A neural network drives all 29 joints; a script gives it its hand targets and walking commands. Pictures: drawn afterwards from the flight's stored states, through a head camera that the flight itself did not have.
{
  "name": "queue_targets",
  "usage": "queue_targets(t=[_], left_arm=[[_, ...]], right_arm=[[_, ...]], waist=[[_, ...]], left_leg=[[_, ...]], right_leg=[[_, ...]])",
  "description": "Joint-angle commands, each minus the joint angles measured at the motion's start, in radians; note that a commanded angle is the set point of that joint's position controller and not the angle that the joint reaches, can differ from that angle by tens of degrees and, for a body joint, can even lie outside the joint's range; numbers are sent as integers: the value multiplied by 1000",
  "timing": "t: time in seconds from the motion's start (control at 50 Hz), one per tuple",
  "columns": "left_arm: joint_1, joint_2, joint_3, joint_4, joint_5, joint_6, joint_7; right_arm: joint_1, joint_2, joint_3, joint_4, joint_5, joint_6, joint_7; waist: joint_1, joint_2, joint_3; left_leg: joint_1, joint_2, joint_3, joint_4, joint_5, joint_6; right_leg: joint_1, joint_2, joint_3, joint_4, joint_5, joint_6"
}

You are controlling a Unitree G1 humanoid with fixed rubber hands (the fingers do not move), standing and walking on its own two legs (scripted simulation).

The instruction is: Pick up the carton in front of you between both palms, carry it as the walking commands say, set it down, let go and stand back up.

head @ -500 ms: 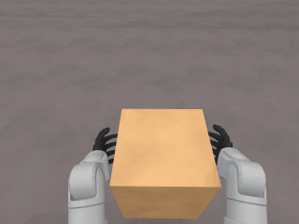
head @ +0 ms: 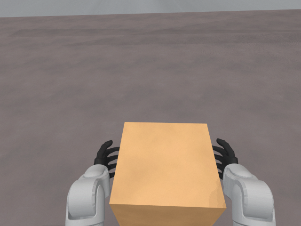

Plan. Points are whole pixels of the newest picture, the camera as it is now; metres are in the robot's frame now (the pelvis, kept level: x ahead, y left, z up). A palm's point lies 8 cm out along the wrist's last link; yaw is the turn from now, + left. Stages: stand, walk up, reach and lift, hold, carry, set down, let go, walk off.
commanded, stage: carry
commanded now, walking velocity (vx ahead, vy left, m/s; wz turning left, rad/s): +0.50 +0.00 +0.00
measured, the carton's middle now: (163, 182) +0.26 +0.00 +0.02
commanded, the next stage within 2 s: none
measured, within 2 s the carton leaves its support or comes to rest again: neither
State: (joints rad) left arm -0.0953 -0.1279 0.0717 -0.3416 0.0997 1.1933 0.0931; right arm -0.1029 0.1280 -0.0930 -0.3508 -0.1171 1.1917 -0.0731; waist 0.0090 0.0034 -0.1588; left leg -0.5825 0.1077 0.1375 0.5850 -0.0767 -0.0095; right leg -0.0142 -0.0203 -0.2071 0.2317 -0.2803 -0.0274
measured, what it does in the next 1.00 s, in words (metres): walks ahead: left foot, then right foot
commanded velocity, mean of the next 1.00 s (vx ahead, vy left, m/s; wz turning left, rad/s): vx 0.50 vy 0.00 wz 0.00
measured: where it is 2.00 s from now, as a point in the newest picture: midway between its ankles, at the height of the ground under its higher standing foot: (161, 140)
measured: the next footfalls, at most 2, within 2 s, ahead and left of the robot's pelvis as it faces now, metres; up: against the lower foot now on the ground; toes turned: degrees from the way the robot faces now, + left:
left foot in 0.10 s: +0.25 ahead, +0.12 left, +0.00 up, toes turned +11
right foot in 0.60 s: +0.56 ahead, -0.11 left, +0.00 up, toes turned -13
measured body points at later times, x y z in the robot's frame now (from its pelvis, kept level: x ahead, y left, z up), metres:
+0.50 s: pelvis +0.31 +0.02 +0.00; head +0.30 +0.03 +0.45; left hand +0.59 +0.16 +0.09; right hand +0.58 -0.14 +0.09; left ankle +0.22 +0.11 -0.75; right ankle +0.45 -0.13 -0.71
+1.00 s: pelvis +0.64 -0.02 +0.00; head +0.63 -0.03 +0.45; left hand +0.90 +0.13 +0.09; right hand +0.91 -0.18 +0.08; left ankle +0.78 +0.12 -0.71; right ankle +0.52 -0.11 -0.75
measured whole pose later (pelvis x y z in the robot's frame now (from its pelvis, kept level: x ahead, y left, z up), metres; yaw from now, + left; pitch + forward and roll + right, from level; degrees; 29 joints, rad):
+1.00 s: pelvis +0.64 -0.02 +0.00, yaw +0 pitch +4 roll +1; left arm -0.09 -0.13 0.07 -0.40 0.09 1.19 0.09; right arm -0.10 0.13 -0.08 -0.42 -0.12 1.19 -0.08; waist 0.01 0.01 -0.10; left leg -0.59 0.10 0.15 0.60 -0.07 0.00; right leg 0.00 -0.04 -0.22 0.22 -0.29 -0.01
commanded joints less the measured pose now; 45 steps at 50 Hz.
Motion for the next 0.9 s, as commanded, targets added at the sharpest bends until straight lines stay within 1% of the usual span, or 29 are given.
queue_targets(t=[0.0,0.04,0.06,0.08,0.1,0.12,0.14,0.16,0.18,0.2,0.22,0.24,0.3,0.34,0.38,0.5,0.54,0.56,0.58,0.6,0.62,0.64,0.66,0.68,0.7,0.72,0.76,0.82,0.88], left_arm=[[-464,-809,-661,-68,-384,19,-260],[-477,-792,-657,-59,-381,34,-255],[-491,-786,-657,-57,-383,40,-254],[-499,-781,-659,-58,-384,46,-253],[-513,-768,-657,-60,-385,51,-253],[-548,-792,-672,-80,-399,61,-251],[-564,-805,-675,-69,-402,60,-256],[-574,-846,-679,-55,-407,52,-260],[-577,-873,-680,-54,-409,40,-263],[-575,-901,-682,-54,-409,29,-264],[-571,-919,-685,-59,-405,19,-262],[-569,-934,-693,-63,-399,11,-258],[-535,-945,-700,-82,-383,-4,-243],[-525,-927,-701,-103,-375,-3,-235],[-500,-903,-699,-106,-370,7,-231],[-482,-851,-686,-65,-377,38,-248],[-480,-849,-676,-47,-379,40,-256],[-470,-850,-670,-31,-380,40,-260],[-457,-853,-661,-11,-380,37,-263],[-450,-837,-646,12,-367,31,-268],[-442,-867,-644,30,-371,16,-270],[-463,-901,-654,0,-387,7,-274],[-486,-940,-666,-17,-397,-4,-276],[-507,-971,-676,-35,-402,-16,-278],[-525,-984,-681,-52,-406,-25,-278],[-524,-990,-687,-65,-410,-32,-279],[-489,-983,-693,-78,-415,-40,-283],[-452,-945,-698,-96,-417,-41,-289],[-446,-897,-693,-128,-416,-31,-287]], right_arm=[[-460,833,706,-41,394,25,225],[-472,812,693,-30,396,40,225],[-473,808,684,-20,396,45,226],[-463,804,673,-3,394,49,226],[-449,800,662,11,389,52,226],[-460,794,646,35,378,45,230],[-452,831,651,44,386,43,231],[-478,865,659,19,401,38,233],[-495,902,671,6,410,30,236],[-516,931,684,-14,416,22,240],[-531,951,692,-27,425,14,244],[-537,961,698,-33,430,8,249],[-509,944,701,-57,442,2,258],[-497,919,702,-75,444,4,259],[-467,888,694,-73,433,12,256],[-416,843,669,-9,384,33,246],[-431,847,673,4,381,35,245],[-434,847,678,8,380,35,245],[-437,843,680,14,380,34,244],[-458,852,693,2,389,39,243],[-486,859,705,-28,396,37,245],[-511,890,716,-23,403,26,247],[-526,922,725,-32,409,12,250],[-530,949,734,-38,411,-1,251],[-524,977,741,-34,417,-11,250],[-511,992,746,-36,418,-21,247],[-457,997,749,-36,404,-38,237],[-413,977,749,-48,383,-46,225],[-416,938,748,-88,385,-36,217]], waist=[[13,-142,-19],[10,-154,-21],[-1,-137,-54],[-14,-95,-122],[-40,-12,-197],[-44,254,-290],[-36,303,-265],[-32,222,-255],[-32,111,-255],[-25,30,-231],[-18,39,-216],[-17,75,-215],[-18,124,-185],[-20,127,-155],[-23,132,-125],[-29,159,-33],[-20,152,-43],[-6,118,-83],[11,53,-151],[21,-164,-241],[23,-374,-259],[13,-275,-240],[12,-199,-244],[7,-102,-228],[4,-71,-222],[2,-87,-227],[2,-119,-222],[3,-135,-171],[6,-133,-108]], left_leg=[[-12,-32,52,-65,21,14],[68,-52,80,-109,-12,33],[191,-87,123,-153,-23,41],[400,-118,148,-154,-61,47],[625,25,-51,-184,-142,68],[864,301,-538,-298,-293,221],[878,333,-665,-374,-140,261],[841,316,-552,-339,-25,248],[771,293,-460,-321,30,218],[684,269,-369,-339,18,176],[616,242,-297,-371,-29,143],[588,223,-241,-391,-49,130],[573,192,-144,-441,-82,136],[600,176,-104,-449,-31,144],[621,154,-63,-439,43,136],[666,151,-1,-389,178,101],[651,140,36,-282,262,79],[599,102,88,-141,316,57],[469,69,101,48,234,31],[204,-10,85,349,-9,-21],[-38,-124,7,558,-382,-31],[-96,-66,-96,667,-405,1],[-103,-24,-124,696,-370,26],[-92,15,-136,651,-304,36],[-59,39,-141,582,-246,34],[-27,35,-120,541,-204,29],[-24,22,-85,457,-162,16],[-72,14,-42,297,-101,-5],[-74,-1,-1,121,-28,-10]], right_leg=[[74,-229,105,-41,356,-89],[83,-229,86,33,457,-72],[57,-208,41,143,540,-53],[-30,-169,-10,309,579,-25],[-204,-144,-14,528,372,18],[-517,-19,12,857,114,73],[-687,22,118,1009,-190,55],[-719,-41,180,1088,-185,26],[-704,-81,199,1082,-146,11],[-669,-116,213,1004,-79,6],[-629,-129,208,930,-29,9],[-601,-120,184,889,11,15],[-604,-116,139,729,83,41],[-632,-111,107,599,127,54],[-624,-96,74,472,173,56],[-540,-64,15,265,253,21],[-410,-35,-26,209,222,6],[-250,10,-75,177,175,5],[-32,-32,-17,198,117,1],[199,-301,395,120,-28,-97],[308,-423,708,-20,15,-191],[279,-419,638,-6,133,-187],[229,-385,543,20,221,-172],[163,-362,455,23,252,-139],[105,-341,385,0,247,-109],[79,-321,324,-17,232,-89],[73,-298,250,-42,218,-87],[89,-278,186,-70,247,-101],[100,-247,129,-69,316,-98]])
